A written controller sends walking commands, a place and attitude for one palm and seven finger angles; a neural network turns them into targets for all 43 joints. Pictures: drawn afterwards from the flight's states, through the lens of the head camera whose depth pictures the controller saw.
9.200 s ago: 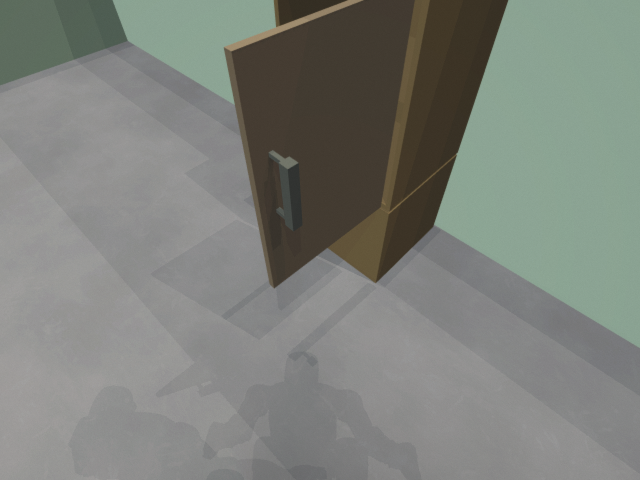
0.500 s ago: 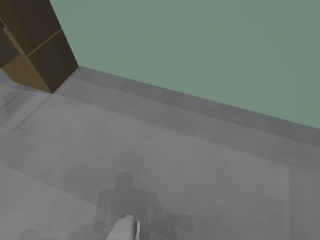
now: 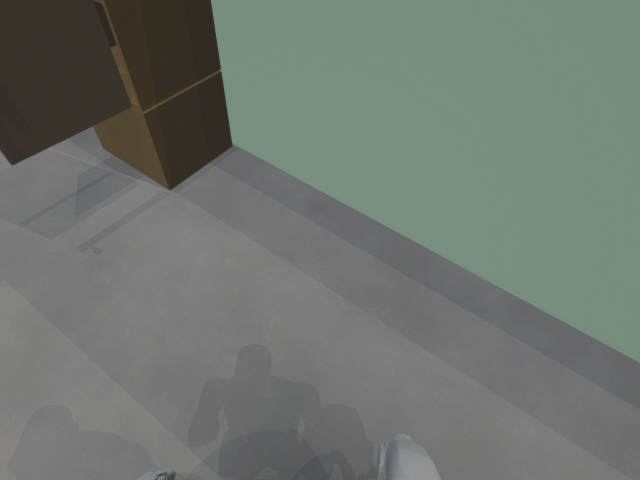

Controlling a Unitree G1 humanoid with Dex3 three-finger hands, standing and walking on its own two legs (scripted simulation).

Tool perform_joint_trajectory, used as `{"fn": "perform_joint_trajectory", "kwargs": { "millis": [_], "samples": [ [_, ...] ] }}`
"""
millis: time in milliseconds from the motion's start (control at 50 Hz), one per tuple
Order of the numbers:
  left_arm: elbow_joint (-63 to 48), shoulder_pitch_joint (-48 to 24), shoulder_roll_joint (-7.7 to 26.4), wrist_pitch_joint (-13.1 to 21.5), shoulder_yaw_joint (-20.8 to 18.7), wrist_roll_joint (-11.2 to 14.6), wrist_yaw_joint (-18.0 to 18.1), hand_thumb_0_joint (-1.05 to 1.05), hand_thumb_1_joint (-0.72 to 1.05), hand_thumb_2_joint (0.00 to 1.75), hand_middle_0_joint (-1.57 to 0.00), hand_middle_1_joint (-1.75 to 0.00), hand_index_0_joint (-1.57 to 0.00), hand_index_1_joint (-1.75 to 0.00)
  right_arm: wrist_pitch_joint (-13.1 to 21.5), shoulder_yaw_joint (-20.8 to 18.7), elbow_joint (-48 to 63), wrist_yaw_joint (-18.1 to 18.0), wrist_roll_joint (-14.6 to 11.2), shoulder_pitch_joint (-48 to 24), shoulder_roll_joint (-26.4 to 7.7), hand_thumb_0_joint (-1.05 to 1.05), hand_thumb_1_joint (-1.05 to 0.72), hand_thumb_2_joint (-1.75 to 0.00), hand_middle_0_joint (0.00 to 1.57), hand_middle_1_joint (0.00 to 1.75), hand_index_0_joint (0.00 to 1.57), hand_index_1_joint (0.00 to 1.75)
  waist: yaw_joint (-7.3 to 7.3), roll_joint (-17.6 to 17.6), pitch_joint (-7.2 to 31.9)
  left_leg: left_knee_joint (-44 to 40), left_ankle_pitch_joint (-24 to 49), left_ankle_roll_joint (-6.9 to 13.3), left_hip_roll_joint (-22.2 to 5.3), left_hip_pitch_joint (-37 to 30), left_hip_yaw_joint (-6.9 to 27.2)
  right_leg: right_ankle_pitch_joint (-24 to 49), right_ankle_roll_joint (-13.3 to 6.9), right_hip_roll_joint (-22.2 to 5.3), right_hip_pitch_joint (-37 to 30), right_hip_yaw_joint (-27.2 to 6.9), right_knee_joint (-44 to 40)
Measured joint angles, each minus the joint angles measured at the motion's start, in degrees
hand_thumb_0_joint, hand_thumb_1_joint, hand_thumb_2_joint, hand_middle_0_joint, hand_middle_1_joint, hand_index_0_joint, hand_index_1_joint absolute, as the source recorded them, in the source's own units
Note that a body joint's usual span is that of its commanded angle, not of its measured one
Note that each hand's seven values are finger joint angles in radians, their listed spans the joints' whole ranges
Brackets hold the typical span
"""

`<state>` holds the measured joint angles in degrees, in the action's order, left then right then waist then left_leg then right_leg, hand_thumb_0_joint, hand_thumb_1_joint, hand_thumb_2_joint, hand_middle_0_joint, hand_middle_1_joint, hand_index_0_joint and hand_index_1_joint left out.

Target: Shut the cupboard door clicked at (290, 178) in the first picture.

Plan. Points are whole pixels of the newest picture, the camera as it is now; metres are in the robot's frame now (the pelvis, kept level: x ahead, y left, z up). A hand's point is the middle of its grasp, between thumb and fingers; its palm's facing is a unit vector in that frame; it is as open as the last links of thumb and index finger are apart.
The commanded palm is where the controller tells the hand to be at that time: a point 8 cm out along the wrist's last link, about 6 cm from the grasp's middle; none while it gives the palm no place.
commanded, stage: walk to a spot facing it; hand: left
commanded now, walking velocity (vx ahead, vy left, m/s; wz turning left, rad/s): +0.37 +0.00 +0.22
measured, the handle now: out of the picture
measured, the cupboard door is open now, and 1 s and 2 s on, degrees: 87 87 87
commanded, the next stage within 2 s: turn to face it in 1.28 s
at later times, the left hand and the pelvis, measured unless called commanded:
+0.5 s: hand (242, 397) +0.25 +0.13 -0.16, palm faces +0.21 -0.95 -0.23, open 7.0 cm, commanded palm none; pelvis +0.22 -0.07 +0.00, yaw +11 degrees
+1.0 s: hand (219, 327) +0.38 +0.20 -0.18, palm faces +0.35 -0.93 -0.12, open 7.4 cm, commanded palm none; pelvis +0.42 +0.04 +0.00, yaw +16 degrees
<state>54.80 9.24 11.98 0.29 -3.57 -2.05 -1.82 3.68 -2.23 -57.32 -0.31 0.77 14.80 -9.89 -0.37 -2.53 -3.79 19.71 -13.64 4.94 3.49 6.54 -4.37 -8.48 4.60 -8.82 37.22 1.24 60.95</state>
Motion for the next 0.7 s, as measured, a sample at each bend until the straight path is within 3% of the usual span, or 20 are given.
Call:
{"fn": "perform_joint_trajectory", "kwargs": {
  "millis": [100,200,240,280,320,380,440,520,620,700],
  "samples": [
    [-0.9,-4.4,-0.1,-0.2,0.7,0.2,-0.3,0.00,0.91,0.89,-0.20,-0.30,-0.19,-0.30,0.2,0.4,-2.9,-0.3,0.2,6.3,0.8,0.00,-0.92,-0.90,0.20,0.30,0.21,0.30,2.54,-0.4,0.7,-3.3,-1.8,-1.1,0.1,-5.1,1.5,2.7,-0.8,1.4,-1.3,1.2,-11.2],
    [-2.1,-7.7,-0.5,0.1,1.3,0.5,-0.6,0.00,0.91,0.89,-0.20,-0.30,-0.19,-0.30,-0.2,0.5,-5.9,-0.5,0.8,11.2,1.3,0.00,-0.91,-0.90,0.20,0.30,0.20,0.30,5.08,0.3,0.3,-1.8,-6.8,-2.9,-0.6,-8.1,2.9,-0.7,-2.8,4.1,-7.6,2.7,-22.6],
    [-2.8,-8.3,-0.8,1.3,1.6,0.4,-0.6,0.00,0.91,0.89,-0.20,-0.30,-0.19,-0.30,-0.5,0.5,-7.1,-0.5,0.6,13.1,1.6,0.00,-0.91,-0.90,0.20,0.30,0.20,0.30,5.51,1.0,-0.1,4.1,-11.1,-3.8,-1.4,-7.3,3.9,-0.4,-4.2,5.6,-12.6,3.6,-27.7],
    [-3.0,-8.6,-1.5,3.1,1.5,0.4,-0.2,0.00,0.91,0.89,-0.20,-0.30,-0.19,-0.30,-1.3,0.2,-8.5,-0.3,0.0,12.4,1.7,0.01,-0.91,-0.90,0.20,0.30,0.20,0.30,5.54,2.2,-1.9,21.7,-14.6,-3.5,-2.7,-0.7,4.7,-3.7,-6.6,6.3,-13.9,5.3,-25.1],
    [-2.7,-7.3,-2.3,3.7,1.7,0.7,0.3,0.00,0.91,0.89,-0.20,-0.30,-0.20,-0.30,-2.2,-0.2,-8.8,0.0,0.0,11.1,1.7,0.01,-0.90,-0.90,0.20,0.30,0.20,0.30,5.32,2.6,-2.5,39.1,-13.3,-3.1,-3.3,7.3,4.7,-6.3,-7.8,6.4,-16.5,6.8,-25.4],
    [-0.7,-3.3,-3.6,3.9,1.6,0.8,1.2,0.00,0.91,0.89,-0.20,-0.30,-0.20,-0.30,-3.1,-0.9,-7.9,0.3,0.3,8.1,1.3,0.01,-0.90,-0.90,0.20,0.30,0.20,0.30,4.87,3.2,-1.7,47.9,-6.0,-3.7,-5.7,16.9,4.0,-6.1,-7.7,6.9,-21.6,8.8,-30.7],
    [0.7,0.6,-3.4,5.4,-0.6,1.8,2.7,-0.04,0.95,0.89,-0.20,-0.30,-0.20,-0.30,-3.4,-1.5,-5.9,0.7,0.6,5.0,1.3,0.01,-0.91,-0.90,0.20,0.30,0.20,0.30,3.83,3.1,-0.2,46.1,-1.1,-4.7,-7.7,23.8,3.9,-5.7,-8.0,7.5,-26.1,10.8,-36.3],
    [3.8,5.1,-1.5,5.7,-0.2,1.0,2.8,-0.04,0.97,0.89,-0.20,-0.30,-0.20,-0.30,-3.8,-2.0,-3.4,1.3,0.8,-0.4,0.6,0.01,-0.91,-0.90,0.20,0.30,0.20,0.30,2.25,3.1,1.0,39.8,3.1,-5.6,-9.0,28.6,2.9,-6.1,-7.8,8.1,-31.1,12.8,-41.4],
    [8.5,11.1,-2.0,5.1,1.6,0.8,2.5,-0.02,0.94,0.89,-0.20,-0.30,-0.19,-0.30,-3.8,-1.8,-1.0,2.2,0.6,-7.7,-0.7,0.01,-0.91,-0.90,0.19,0.30,0.20,0.30,0.03,3.1,0.9,29.2,5.2,-5.3,-8.5,28.3,1.2,-8.4,-6.3,8.1,-36.8,14.3,-44.3],
    [11.4,15.4,-2.8,4.3,2.4,0.5,2.3,-0.01,0.93,0.89,-0.20,-0.30,-0.19,-0.30,-3.3,-1.2,0.4,2.6,0.6,-12.6,-1.1,0.01,-0.91,-0.90,0.19,0.30,0.20,0.30,-2.34,2.0,0.0,21.7,2.7,-3.7,-6.7,24.6,-1.0,-11.9,-4.4,6.8,-40.8,15.1,-43.9]
  ]
}}
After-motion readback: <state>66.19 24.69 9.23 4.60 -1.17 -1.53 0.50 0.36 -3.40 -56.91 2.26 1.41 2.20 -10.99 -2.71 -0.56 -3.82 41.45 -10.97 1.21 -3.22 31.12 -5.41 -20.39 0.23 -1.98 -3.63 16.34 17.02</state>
